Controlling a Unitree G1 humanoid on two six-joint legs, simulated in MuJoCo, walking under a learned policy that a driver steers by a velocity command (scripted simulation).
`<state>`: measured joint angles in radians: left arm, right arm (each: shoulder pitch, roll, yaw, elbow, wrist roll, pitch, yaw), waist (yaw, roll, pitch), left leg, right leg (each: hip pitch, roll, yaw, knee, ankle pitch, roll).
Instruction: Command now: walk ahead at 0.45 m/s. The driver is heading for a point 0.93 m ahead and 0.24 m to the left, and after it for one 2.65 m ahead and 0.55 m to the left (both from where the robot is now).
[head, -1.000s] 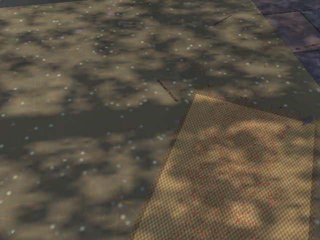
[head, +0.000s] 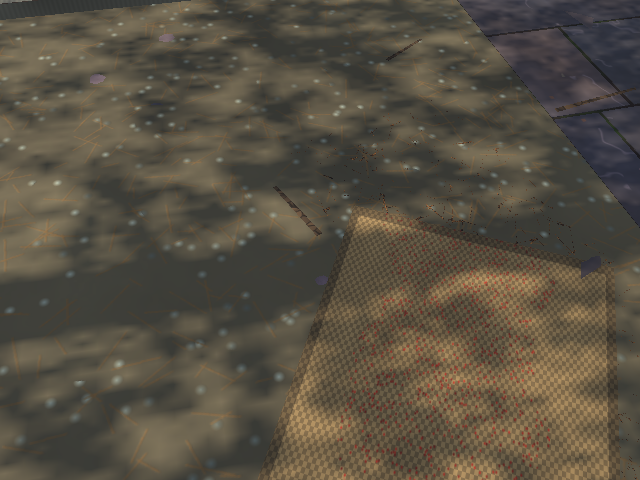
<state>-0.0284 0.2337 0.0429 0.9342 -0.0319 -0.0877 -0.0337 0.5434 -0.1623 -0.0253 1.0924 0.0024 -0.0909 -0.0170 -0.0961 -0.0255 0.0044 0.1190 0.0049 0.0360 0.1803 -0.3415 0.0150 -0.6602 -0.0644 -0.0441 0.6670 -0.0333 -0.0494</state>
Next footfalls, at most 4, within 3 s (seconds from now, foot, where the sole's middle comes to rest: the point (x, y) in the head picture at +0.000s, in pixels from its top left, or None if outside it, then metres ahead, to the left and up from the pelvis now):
0.10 right None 0.26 -0.13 -0.77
0.68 left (236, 442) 0.57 0.12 -0.77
1.18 right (281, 306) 0.90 0.01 -0.77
1.70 left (121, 287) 0.98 0.40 -0.77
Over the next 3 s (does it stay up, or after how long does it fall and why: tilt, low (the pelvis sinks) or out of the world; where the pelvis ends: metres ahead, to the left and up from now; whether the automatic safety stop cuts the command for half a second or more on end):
stays up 1.41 0.42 0.00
